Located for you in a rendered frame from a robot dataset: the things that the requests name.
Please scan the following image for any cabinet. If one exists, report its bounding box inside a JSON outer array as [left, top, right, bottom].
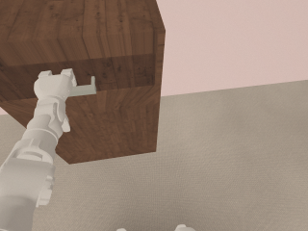
[[0, 0, 166, 165]]

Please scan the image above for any left robot forearm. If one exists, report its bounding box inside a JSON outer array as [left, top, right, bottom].
[[0, 95, 66, 177]]

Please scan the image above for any robot left hand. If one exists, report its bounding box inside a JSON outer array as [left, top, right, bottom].
[[34, 68, 77, 132]]

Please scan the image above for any handle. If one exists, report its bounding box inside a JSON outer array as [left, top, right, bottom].
[[68, 76, 97, 97]]

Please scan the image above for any drawer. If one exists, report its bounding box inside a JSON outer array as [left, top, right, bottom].
[[0, 53, 156, 102]]

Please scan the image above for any left robot upper arm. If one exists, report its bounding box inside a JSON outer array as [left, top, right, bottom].
[[0, 157, 56, 231]]

